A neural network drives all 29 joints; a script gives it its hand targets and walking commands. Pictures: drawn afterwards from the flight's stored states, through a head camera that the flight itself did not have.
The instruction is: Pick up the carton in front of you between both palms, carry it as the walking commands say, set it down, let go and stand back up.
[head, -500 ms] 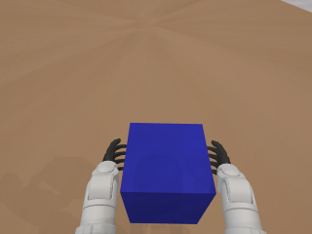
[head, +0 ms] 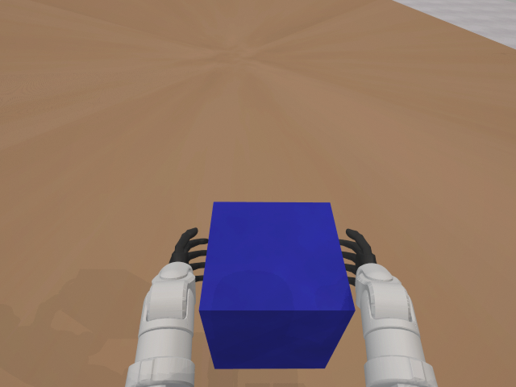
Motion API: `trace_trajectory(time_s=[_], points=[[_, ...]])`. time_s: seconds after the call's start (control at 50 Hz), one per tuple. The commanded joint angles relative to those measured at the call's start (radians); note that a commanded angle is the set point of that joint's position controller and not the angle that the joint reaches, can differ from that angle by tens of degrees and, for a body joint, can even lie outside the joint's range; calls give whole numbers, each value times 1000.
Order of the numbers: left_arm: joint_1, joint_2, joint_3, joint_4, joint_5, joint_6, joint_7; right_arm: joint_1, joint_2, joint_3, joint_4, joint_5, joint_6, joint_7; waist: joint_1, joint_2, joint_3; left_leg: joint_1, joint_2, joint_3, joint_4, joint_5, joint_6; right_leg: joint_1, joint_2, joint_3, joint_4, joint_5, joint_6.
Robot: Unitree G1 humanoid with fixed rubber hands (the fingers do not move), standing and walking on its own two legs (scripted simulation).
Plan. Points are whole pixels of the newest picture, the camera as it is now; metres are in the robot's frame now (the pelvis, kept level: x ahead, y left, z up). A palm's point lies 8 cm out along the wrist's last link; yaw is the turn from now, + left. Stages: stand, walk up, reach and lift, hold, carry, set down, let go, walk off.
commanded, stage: set down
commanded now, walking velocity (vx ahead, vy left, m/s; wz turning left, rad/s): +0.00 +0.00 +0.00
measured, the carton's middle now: (270, 287) +0.32 +0.00 -0.03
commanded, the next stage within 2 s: none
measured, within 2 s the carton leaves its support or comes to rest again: neither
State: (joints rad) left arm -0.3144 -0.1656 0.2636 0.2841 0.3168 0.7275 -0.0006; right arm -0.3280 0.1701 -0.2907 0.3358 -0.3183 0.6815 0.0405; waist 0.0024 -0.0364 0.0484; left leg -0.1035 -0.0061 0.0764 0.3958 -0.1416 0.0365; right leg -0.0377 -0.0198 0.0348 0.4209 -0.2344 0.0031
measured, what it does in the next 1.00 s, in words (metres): lowers itself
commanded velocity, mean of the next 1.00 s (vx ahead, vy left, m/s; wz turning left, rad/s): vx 0.00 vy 0.00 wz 0.00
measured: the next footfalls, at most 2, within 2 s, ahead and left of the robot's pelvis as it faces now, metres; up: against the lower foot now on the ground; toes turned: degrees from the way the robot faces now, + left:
none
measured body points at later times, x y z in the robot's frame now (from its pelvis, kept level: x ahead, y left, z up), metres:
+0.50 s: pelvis -0.01 -0.02 -0.05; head +0.17 +0.01 +0.36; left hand +0.36 +0.16 -0.12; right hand +0.38 -0.14 -0.12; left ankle +0.06 +0.09 -0.74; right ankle +0.01 -0.14 -0.74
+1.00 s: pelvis -0.04 -0.02 -0.18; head +0.22 +0.01 +0.19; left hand +0.42 +0.17 -0.26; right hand +0.43 -0.13 -0.26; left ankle +0.06 +0.10 -0.74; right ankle +0.01 -0.14 -0.74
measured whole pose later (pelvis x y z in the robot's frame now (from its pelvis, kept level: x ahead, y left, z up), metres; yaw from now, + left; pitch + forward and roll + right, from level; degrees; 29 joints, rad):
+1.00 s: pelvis -0.04 -0.02 -0.18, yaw -1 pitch +41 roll -2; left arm -0.90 -0.04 0.51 0.58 0.30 0.31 -0.03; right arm -0.88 0.13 -0.49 0.57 -0.25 0.28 -0.06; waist 0.04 -0.05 -0.14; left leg -1.71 0.01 -0.04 1.35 -0.37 -0.01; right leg -1.62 0.06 0.01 1.40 -0.50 0.01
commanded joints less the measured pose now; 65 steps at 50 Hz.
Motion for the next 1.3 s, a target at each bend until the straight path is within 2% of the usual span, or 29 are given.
trace_trajectory(time_s=[0.0, 0.08, 0.16, 0.24, 0.3, 0.34, 0.42, 0.5, 0.54, 0.58, 0.62, 0.7, 0.78, 0.88, 0.98, 1.08, 1.28], points=[[-537, -934, -493, 15, -259, -46, -259, -534, 900, 450, 17, 215, -45, 240, -8, 61, -194, 242, -27, -187, -70, -125, -36, -242, 94, 45, -97, -78, -57], [-632, -910, -377, 140, -204, -85, -257, -629, 881, 350, 131, 153, -86, 241, -4, 51, -158, 210, -29, -190, -40, -187, -29, -306, 90, 41, -64, -132, -60], [-694, -818, -204, 246, -93, -142, -229, -699, 806, 197, 225, 50, -143, 205, 11, 45, -120, 130, -39, -180, 18, -197, -20, -373, 98, 38, -1, -152, -59], [-679, -679, -75, 300, -8, -224, -198, -675, 692, 72, 276, -40, -216, 156, 20, 33, -113, 5, -66, -146, 111, -95, -14, -455, 117, 31, 69, -110, -51], [-654, -606, -59, 307, 11, -316, -190, -638, 636, 45, 279, -62, -302, 135, 20, 27, -178, -91, -77, -135, 192, 34, -15, -528, 131, 25, 138, -32, -37], [-658, -611, -98, 307, -3, -389, -191, -634, 650, 80, 273, -42, -373, 128, 19, 24, -267, -134, -82, -137, 252, 129, -15, -571, 141, 22, 186, 22, -28], [-703, -689, -240, 318, -67, -521, -205, -682, 738, 241, 257, 50, -505, 119, 13, 30, -514, -181, -96, -151, 396, 296, -12, -679, 158, 21, 303, 140, -9], [-776, -743, -395, 254, -135, -599, -208, -758, 811, 443, 181, 161, -586, 100, 44, 45, -886, -204, -101, -148, 549, 494, -19, -778, 168, 22, 437, 298, 18], [-807, -733, -450, 205, -168, -609, -205, -785, 809, 505, 141, 198, -597, 81, 52, 58, -1066, -233, -106, -138, 615, 564, -28, -805, 170, 23, 501, 367, 30], [-827, -720, -475, 180, -186, -600, -210, -798, 815, 532, 118, 213, -588, 61, 46, 54, -1154, -330, -117, -119, 654, 525, -35, -807, 172, 19, 551, 390, 39], [-834, -721, -463, 198, -186, -579, -221, -822, 821, 538, 122, 218, -563, 58, 54, 44, -1134, -482, -130, -96, 675, 399, -41, -819, 172, 21, 579, 353, 43], [-874, -737, -375, 293, -146, -518, -258, -896, 861, 487, 183, 196, -489, 87, 77, -2, -984, -737, -138, -75, 701, 134, -32, -946, 177, 7, 616, 124, 50], [-940, -761, -288, 369, -112, -459, -285, -976, 857, 405, 253, 165, -432, 122, 80, -14, -913, -855, -134, -69, 749, 15, -27, -1104, 188, -15, 664, -26, 38], [-1036, -778, -261, 396, -115, -430, -286, -1072, 835, 348, 294, 156, -416, 139, 67, 4, -973, -929, -132, -63, 843, 16, -37, -1251, 200, -41, 767, -50, 31], [-1143, -787, -305, 371, -157, -426, -261, -1171, 805, 350, 292, 185, -419, 142, 56, 45, -1101, -951, -131, -58, 940, 51, -56, -1367, 215, -63, 884, -45, 26], [-1231, -777, -345, 341, -198, -413, -228, -1263, 780, 369, 289, 225, -406, 146, 62, 71, -1209, -956, -130, -55, 1024, 63, -68, -1464, 224, -82, 986, -62, 24], [-1363, -728, -324, 360, -219, -400, -197, -1403, 726, 345, 347, 250, -387, 152, 80, 46, -1220, -1062, -127, -50, 1162, 43, -71, -1633, 224, -104, 1129, -110, 25]])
